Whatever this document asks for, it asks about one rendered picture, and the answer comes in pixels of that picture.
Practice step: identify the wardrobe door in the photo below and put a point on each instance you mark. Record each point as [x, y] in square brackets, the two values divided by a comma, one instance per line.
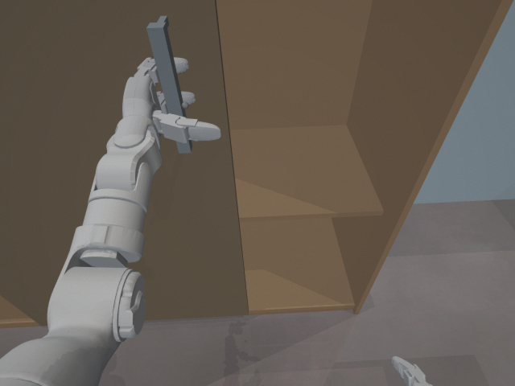
[64, 65]
[9, 311]

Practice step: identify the left robot forearm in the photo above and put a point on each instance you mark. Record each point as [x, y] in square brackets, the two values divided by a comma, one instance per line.
[111, 234]

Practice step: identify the robot left hand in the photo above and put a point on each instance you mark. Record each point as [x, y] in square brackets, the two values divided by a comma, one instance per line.
[140, 98]

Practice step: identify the left robot upper arm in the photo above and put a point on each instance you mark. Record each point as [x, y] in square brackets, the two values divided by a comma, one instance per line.
[94, 309]

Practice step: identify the handle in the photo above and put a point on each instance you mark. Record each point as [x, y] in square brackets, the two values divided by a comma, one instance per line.
[165, 64]

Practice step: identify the robot right hand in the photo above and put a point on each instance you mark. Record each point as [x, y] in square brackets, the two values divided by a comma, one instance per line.
[412, 375]

